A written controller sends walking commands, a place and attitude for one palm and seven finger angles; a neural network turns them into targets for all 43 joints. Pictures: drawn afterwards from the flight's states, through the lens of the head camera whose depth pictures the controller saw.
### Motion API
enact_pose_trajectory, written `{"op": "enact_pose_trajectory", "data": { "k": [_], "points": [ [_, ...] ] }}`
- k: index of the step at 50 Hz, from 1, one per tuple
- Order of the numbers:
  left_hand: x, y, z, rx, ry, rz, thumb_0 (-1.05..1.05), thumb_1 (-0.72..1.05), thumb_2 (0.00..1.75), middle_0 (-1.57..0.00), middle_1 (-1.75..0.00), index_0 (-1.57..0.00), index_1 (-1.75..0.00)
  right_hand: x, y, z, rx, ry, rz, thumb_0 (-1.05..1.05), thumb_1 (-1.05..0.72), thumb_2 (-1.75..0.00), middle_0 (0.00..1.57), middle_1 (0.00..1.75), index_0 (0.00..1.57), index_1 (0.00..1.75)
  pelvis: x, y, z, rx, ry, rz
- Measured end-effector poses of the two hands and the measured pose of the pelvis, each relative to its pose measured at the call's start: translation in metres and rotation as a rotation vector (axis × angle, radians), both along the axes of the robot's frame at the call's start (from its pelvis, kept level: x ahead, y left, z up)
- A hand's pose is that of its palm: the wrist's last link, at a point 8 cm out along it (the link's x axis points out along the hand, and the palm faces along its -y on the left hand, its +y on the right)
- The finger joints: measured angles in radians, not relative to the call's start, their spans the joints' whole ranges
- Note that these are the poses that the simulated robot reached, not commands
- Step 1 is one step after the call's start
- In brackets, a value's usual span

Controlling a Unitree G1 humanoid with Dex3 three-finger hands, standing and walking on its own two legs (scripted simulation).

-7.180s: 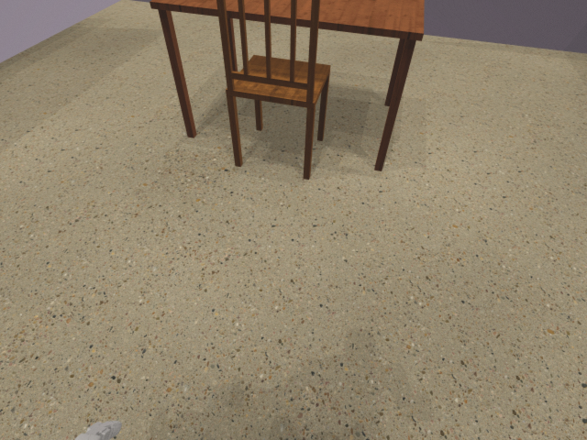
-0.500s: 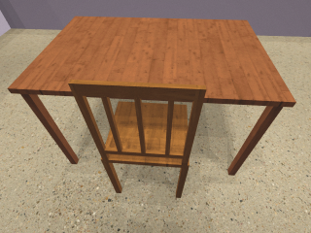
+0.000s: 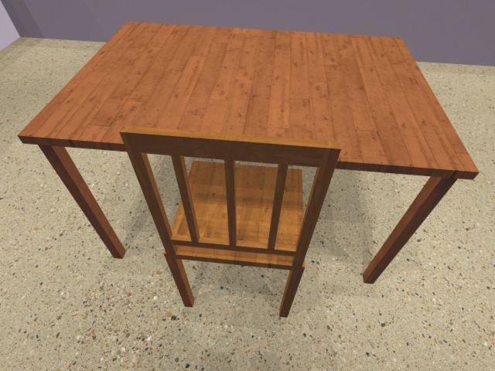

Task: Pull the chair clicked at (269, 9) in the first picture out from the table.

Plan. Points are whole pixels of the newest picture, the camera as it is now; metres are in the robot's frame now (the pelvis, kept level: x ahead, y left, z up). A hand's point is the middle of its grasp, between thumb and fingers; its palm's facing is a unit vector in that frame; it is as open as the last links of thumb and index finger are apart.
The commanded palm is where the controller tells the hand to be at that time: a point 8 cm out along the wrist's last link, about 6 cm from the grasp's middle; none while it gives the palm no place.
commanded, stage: look again from close up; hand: left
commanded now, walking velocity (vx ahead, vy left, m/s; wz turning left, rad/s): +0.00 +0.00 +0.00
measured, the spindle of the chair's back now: (231, 206) +0.48 +0.07 -0.08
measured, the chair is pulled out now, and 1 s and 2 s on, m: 0.00 0.00 0.00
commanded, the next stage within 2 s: come to a stop and stand still in 0.40 s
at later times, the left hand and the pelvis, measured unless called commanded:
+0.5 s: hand out of the picture -0.02 +0.18 -0.17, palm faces +0.03 -0.98 -0.20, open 7.3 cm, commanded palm none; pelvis -0.01 +0.01 +0.00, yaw +0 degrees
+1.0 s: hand out of the picture -0.02 +0.21 -0.18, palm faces +0.01 -0.98 -0.20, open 7.3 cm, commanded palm none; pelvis -0.02 +0.04 +0.00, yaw +0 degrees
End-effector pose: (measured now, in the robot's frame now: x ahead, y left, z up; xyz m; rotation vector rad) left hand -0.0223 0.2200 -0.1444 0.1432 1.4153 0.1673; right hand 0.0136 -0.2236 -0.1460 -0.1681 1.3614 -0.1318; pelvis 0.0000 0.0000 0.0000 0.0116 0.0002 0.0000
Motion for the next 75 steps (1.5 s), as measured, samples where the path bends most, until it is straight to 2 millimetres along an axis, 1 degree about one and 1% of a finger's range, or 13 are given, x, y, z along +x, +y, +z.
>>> {"op": "enact_pose_trajectory", "data": {
  "k": [8,14,20,28,31,35,44,50,58,66,75],
  "points": [
    [0.006,0.01,0.003,0.012,-0.018,-0.009,0.0,0.91,0.9,-0.2,-0.3,-0.2,-0.3,-0.011,0.009,-0.001,0.01,0.015,-0.008,0.01,-0.92,-0.9,0.2,0.3,0.2,0.3,-0.002,0.006,0.001,0.002,-0.005,-0.002],
    [0.006,0.013,0.003,0.014,-0.024,-0.011,0.0,0.91,0.9,-0.2,-0.3,-0.2,-0.3,-0.02,0.014,-0.001,0.019,0.03,-0.011,0.01,-0.92,-0.9,0.2,0.3,0.2,0.3,-0.005,0.009,0.001,0.003,-0.007,0.0],
    [0.001,0.014,0.003,0.008,-0.021,-0.007,0.0,0.91,0.9,-0.2,-0.3,-0.2,-0.3,-0.028,0.019,-0.001,0.026,0.043,-0.011,0.01,-0.92,-0.9,0.2,0.3,0.2,0.3,-0.008,0.012,0.002,0.002,-0.009,0.004],
    [-0.013,0.011,0.002,0.0,-0.006,0.002,0.0,0.91,0.9,-0.2,-0.3,-0.2,-0.3,-0.033,0.022,-0.001,0.025,0.048,-0.006,0.01,-0.92,-0.9,0.2,0.3,0.2,0.3,-0.013,0.014,0.002,-0.006,-0.008,0.009],
    [-0.018,0.012,-0.001,-0.003,-0.005,-0.012,0.0,0.91,0.9,-0.2,-0.3,-0.2,-0.3,-0.032,0.02,-0.003,0.015,0.026,-0.013,0.01,-0.92,-0.9,0.2,0.3,0.2,0.3,-0.019,0.019,-0.002,-0.028,0.001,0.009],
    [-0.02,0.018,-0.005,-0.009,0.0,-0.021,0.0,0.91,0.9,-0.2,-0.3,-0.2,-0.3,-0.031,0.024,-0.004,0.01,-0.007,-0.012,0.01,-0.92,-0.9,0.2,0.3,0.2,0.3,-0.023,0.026,-0.006,-0.03,0.0,0.01],
    [-0.005,0.036,-0.005,0.004,-0.048,-0.027,0.0,0.91,0.9,-0.2,-0.3,-0.2,-0.3,-0.033,0.036,-0.005,0.013,-0.017,-0.015,0.02,-0.93,-0.9,0.2,0.3,0.2,0.3,-0.023,0.036,-0.006,-0.018,-0.013,0.0],
    [0.001,0.042,-0.003,0.007,-0.052,-0.036,0.0,0.91,0.9,-0.2,-0.3,-0.2,-0.3,-0.035,0.039,-0.002,0.013,-0.006,-0.019,0.01,-0.93,-0.9,0.2,0.3,0.2,0.3,-0.022,0.038,-0.004,-0.011,-0.007,-0.005],
    [0.001,0.041,-0.003,0.0,-0.03,-0.032,0.0,0.91,0.9,-0.2,-0.3,-0.2,-0.3,-0.032,0.039,0.001,0.01,0.013,-0.019,0.01,-0.92,-0.9,0.2,0.3,0.2,0.3,-0.018,0.037,-0.002,-0.007,0.001,-0.005],
    [-0.001,0.037,-0.004,-0.007,-0.016,-0.027,0.0,0.91,0.9,-0.2,-0.3,-0.2,-0.3,-0.022,0.036,0.001,0.0,0.0,-0.019,0.01,-0.92,-0.9,0.2,0.3,0.2,0.3,-0.013,0.036,-0.002,-0.006,-0.004,-0.007],
    [-0.003,0.032,-0.003,-0.012,-0.015,-0.025,0.0,0.91,0.9,-0.2,-0.3,-0.2,-0.3,-0.015,0.031,0.003,-0.005,-0.019,-0.014,0.01,-0.92,-0.9,0.2,0.3,0.2,0.3,-0.014,0.034,0.0,-0.004,-0.01,-0.009]
  ]
}}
